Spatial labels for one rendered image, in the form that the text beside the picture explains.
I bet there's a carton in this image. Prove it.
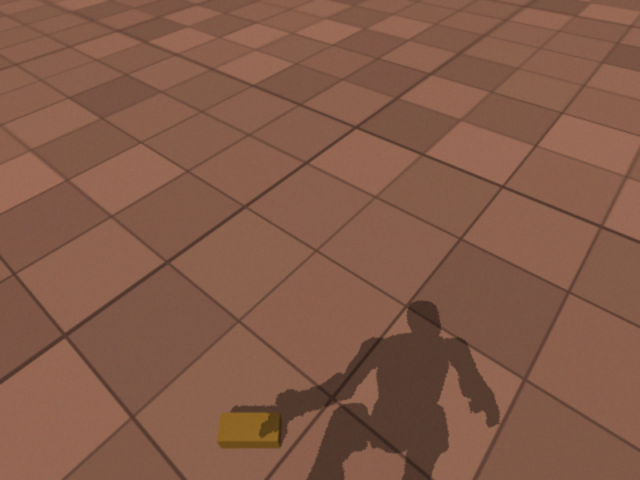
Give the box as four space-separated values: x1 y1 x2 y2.
217 412 282 448

